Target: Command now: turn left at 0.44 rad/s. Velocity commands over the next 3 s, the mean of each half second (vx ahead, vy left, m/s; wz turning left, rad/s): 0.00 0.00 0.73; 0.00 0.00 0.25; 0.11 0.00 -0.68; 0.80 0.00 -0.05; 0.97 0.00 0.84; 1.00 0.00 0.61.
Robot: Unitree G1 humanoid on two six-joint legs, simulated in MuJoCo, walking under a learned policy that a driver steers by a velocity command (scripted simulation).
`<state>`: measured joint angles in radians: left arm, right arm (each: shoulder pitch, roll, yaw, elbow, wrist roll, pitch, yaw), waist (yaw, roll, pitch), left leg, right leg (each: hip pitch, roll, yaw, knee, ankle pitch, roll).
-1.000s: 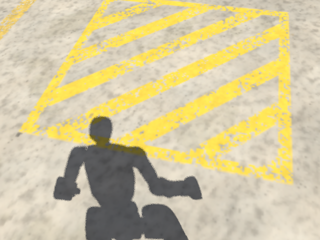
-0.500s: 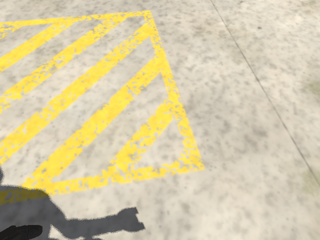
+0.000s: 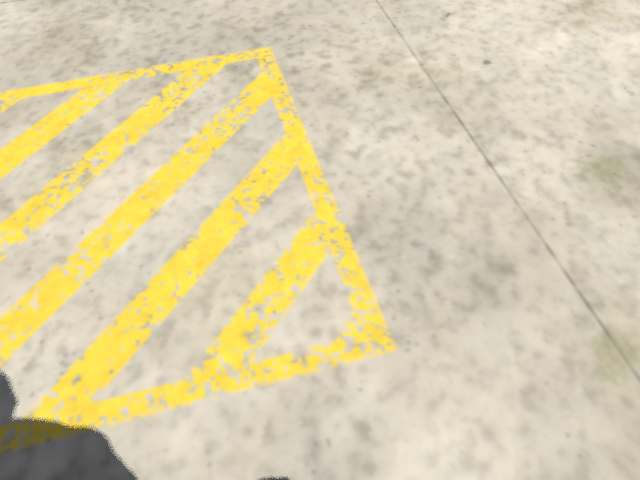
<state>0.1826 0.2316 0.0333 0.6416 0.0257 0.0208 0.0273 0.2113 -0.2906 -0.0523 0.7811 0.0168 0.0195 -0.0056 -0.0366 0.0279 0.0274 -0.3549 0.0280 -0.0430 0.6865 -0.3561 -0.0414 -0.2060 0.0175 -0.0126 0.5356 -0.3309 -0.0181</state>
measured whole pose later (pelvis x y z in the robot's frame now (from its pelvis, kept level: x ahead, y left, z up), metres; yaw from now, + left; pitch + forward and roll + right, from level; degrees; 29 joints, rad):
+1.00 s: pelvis +0.07 +0.04 +0.00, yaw +30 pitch +0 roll +0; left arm 0.18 0.24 0.03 0.71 0.00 -0.03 -0.01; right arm 0.17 -0.27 -0.04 0.66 -0.02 0.04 -0.01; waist 0.01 0.01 0.03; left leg -0.22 -0.07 -0.14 0.52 -0.29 0.01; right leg -0.24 0.03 0.06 0.52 -0.28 0.00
